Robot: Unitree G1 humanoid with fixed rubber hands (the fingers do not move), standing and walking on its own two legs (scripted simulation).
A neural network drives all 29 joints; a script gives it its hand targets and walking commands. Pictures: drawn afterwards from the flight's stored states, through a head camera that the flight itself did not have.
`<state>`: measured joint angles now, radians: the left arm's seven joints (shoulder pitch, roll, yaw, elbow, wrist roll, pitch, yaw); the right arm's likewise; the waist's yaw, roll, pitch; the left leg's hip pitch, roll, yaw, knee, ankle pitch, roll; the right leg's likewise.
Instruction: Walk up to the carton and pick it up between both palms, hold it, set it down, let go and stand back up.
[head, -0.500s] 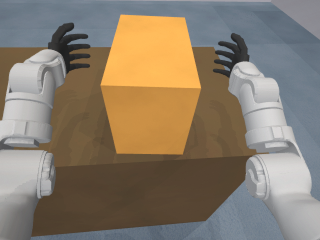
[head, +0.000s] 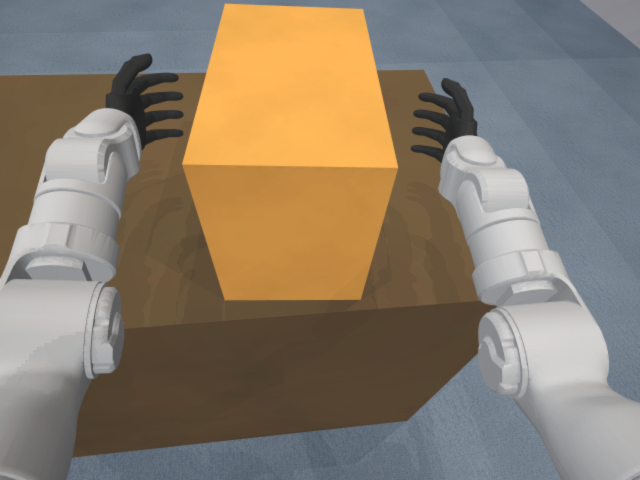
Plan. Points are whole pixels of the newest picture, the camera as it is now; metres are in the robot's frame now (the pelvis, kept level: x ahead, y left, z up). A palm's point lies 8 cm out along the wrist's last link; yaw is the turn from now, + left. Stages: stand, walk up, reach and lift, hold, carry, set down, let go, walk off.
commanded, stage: reach and lift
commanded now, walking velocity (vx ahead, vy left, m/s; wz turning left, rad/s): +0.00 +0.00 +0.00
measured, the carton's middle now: (294, 154) +0.50 +0.00 +0.12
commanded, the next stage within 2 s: none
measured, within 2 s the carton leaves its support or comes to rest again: neither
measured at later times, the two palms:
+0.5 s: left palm (165, 158) +0.48 +0.16 +0.14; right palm (436, 169) +0.45 -0.18 +0.13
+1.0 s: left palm (179, 161) +0.47 +0.14 +0.14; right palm (402, 171) +0.45 -0.14 +0.13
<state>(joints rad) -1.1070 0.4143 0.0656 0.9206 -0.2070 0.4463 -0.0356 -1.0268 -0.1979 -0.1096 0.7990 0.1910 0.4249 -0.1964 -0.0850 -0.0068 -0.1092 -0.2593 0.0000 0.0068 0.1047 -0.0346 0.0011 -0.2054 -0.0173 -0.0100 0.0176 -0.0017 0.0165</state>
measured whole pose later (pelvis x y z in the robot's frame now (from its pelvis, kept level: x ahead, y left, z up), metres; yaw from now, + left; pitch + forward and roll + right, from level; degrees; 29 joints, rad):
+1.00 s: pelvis +0.01 +0.00 +0.00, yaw +2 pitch +13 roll +0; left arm -1.00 0.13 0.19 0.97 0.05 0.20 0.08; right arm -0.96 0.02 -0.33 0.92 -0.12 0.17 -0.22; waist -0.07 -0.01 -0.15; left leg -0.27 -0.01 -0.03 0.06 -0.01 0.00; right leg -0.18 -0.02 -0.05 -0.06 0.02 0.01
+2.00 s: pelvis +0.03 +0.00 +0.00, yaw +3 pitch +11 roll +0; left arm -0.88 -0.01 0.46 0.80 0.29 0.16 -0.05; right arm -0.85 0.15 -0.52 0.71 -0.40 0.16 -0.09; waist -0.07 0.01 -0.15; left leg -0.14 -0.01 -0.04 -0.09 0.04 0.00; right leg -0.11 -0.02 -0.06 -0.09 0.01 0.01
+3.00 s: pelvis +0.00 -0.01 +0.00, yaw +1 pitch +10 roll +0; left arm -0.88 -0.03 0.37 0.91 0.21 0.09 0.07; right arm -0.80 0.03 -0.36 0.84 -0.20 0.07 -0.15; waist -0.02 0.02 -0.19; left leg -0.15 0.00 -0.01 -0.08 0.06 0.00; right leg -0.13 -0.01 -0.02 -0.09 0.05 0.01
